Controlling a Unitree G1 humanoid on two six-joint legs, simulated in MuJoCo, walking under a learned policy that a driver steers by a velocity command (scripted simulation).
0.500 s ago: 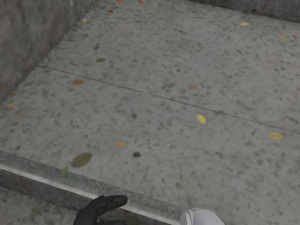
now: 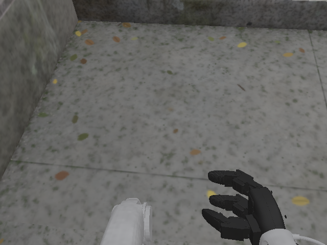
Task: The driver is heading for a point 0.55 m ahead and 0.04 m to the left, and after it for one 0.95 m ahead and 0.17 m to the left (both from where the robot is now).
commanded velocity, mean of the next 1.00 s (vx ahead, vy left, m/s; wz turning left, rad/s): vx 0.41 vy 0.00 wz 0.10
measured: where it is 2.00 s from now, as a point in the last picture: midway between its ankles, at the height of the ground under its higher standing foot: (180, 163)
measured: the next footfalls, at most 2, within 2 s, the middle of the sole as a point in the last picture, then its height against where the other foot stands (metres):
left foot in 0.08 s outside the picture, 0.17 m higher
right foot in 0.56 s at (223, 208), level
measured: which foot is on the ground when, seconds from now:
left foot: up 0.00-0.06, down 0.08-0.56, up 0.58-0.98, down 1.00-1.00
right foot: down 0.00-0.10, up 0.12-0.54, down 0.56-1.00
